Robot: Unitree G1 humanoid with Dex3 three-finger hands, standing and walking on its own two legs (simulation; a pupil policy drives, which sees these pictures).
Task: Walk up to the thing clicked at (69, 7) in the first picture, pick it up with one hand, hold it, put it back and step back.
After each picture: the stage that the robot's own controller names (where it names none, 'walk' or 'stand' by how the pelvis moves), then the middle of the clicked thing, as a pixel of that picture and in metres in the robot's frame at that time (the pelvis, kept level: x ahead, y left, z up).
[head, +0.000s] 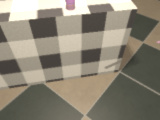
stand; out of the picture +1.02 +0.11 -0.01
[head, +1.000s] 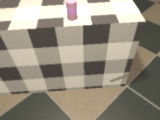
rise first; (71, 9) +0.92 +0.13 +0.00
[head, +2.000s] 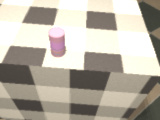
walk; (57, 42) +0.54 +0.15 +0.02
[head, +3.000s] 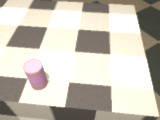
stand; (36, 75) +0.39 +0.20 +0.00
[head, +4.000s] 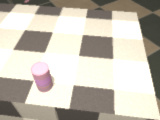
stand; (42, 77) +0.40 +0.19 -0.02
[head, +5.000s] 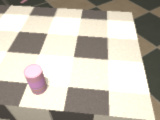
stand; (36, 79) +0.39 +0.21 -0.02
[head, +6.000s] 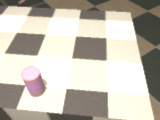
stand; (34, 82) +0.38 +0.21 -0.02
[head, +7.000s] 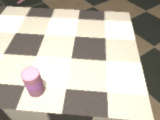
rise first; (33, 82) +0.38 +0.21 -0.02
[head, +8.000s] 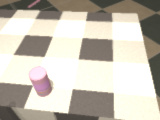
rise first; (41, 82) +0.38 +0.21 -0.01
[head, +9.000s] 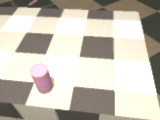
go down; (42, 79) +0.39 +0.21 -0.01
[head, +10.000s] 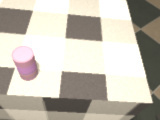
go down; (26, 64) +0.41 +0.19 +0.01
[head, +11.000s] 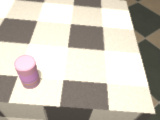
go down; (28, 72) +0.39 +0.20 +0.02
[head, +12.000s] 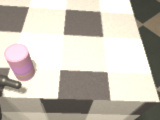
close in; (21, 63) +0.39 +0.20 +0.05
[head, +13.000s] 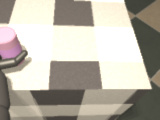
lift; (9, 47) +0.45 +0.21 +0.07
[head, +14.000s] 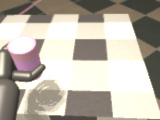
lift; (27, 59) +0.33 +0.17 +0.20
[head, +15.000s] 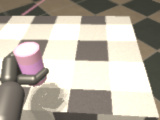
hold; (32, 65) +0.33 +0.17 +0.17
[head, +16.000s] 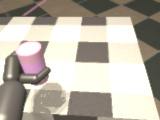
hold; (34, 64) +0.33 +0.16 +0.17
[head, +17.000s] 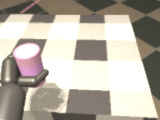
hold; (31, 66) +0.33 +0.17 +0.16
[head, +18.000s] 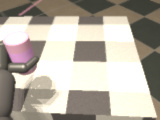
crouch; (22, 54) +0.36 +0.20 +0.18
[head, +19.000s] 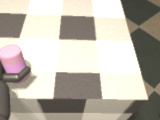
lower; (15, 64) +0.41 +0.22 +0.04
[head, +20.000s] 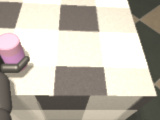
lower; (13, 53) +0.43 +0.21 +0.06
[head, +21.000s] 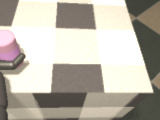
lower; (8, 50) +0.44 +0.22 +0.06
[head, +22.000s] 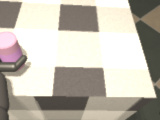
lower; (10, 52) +0.43 +0.22 +0.06
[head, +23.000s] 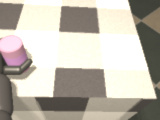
draw back; (15, 55) +0.42 +0.21 +0.06
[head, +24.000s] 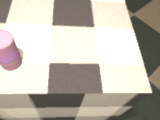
rise; (6, 51) +0.42 +0.21 +0.06
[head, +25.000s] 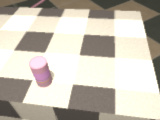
sink last; (41, 72) +0.41 +0.21 +0.02
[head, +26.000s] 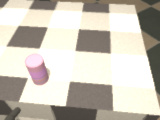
stand; (37, 70) +0.41 +0.21 +0.01
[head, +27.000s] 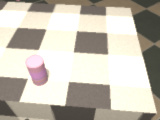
stand; (37, 70) +0.42 +0.21 +0.00
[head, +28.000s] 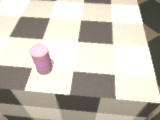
walk; (42, 60) +0.45 +0.18 +0.00
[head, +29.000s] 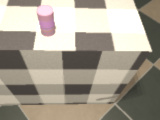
walk; (46, 21) +0.61 +0.18 +0.01
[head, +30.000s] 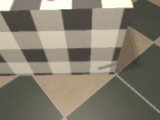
walk; out of the picture +0.92 +0.23 +0.01
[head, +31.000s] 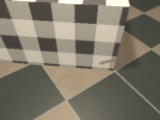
stand; out of the picture +1.19 +0.17 +0.00
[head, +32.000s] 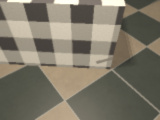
stand; out of the picture +1.18 +0.17 -0.01
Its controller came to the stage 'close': yes
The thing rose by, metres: 0.22
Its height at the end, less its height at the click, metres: +0.00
